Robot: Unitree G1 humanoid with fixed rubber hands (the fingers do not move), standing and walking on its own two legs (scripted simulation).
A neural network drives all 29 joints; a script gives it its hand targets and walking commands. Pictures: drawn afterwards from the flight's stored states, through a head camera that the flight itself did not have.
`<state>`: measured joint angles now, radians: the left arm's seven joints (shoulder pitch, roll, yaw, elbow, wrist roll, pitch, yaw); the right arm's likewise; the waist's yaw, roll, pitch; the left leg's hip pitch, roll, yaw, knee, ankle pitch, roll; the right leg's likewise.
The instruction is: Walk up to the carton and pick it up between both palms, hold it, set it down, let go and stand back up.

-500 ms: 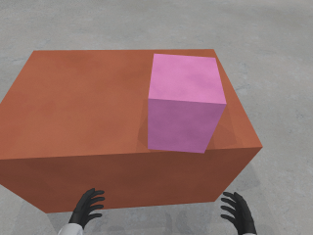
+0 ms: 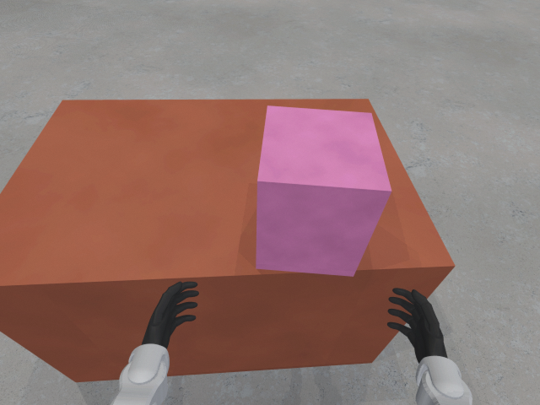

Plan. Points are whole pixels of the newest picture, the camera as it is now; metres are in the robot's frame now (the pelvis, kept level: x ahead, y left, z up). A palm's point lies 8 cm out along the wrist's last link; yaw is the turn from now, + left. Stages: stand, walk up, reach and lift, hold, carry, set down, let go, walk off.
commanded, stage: reach and lift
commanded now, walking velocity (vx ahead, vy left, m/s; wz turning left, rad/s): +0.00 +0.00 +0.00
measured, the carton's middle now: (311, 193) +0.50 -0.05 +0.01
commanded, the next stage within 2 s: none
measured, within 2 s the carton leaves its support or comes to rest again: neither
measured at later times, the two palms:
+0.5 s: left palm (168, 276) +0.30 +0.19 +0.00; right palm (419, 288) +0.30 -0.20 +0.01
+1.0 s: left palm (190, 207) +0.38 +0.16 +0.08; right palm (427, 228) +0.36 -0.20 +0.09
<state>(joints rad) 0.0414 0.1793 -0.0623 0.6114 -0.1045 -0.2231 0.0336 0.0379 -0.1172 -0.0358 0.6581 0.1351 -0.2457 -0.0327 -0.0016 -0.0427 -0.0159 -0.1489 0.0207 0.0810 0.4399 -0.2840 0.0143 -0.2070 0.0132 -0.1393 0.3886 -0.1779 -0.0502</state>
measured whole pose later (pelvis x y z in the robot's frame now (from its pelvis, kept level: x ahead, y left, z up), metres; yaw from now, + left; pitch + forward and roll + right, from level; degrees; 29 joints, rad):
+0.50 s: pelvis -0.01 +0.00 -0.01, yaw +0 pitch +4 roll +0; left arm -0.30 0.21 -0.05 0.85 -0.18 -0.34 0.05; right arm -0.31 -0.12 -0.07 0.85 0.16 -0.32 -0.07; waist -0.03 -0.02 -0.08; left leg -0.30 0.01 0.08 0.52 -0.29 0.02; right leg -0.37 0.00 -0.14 0.48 -0.19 -0.05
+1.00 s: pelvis -0.01 +0.00 +0.00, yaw -2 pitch +4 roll +0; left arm -0.60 0.19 0.06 0.77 -0.09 0.06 0.04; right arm -0.60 -0.16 -0.05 0.82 0.24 -0.01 -0.11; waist -0.03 -0.03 -0.06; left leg -0.23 0.02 0.11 0.39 -0.22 0.02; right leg -0.30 0.02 -0.11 0.34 -0.11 -0.06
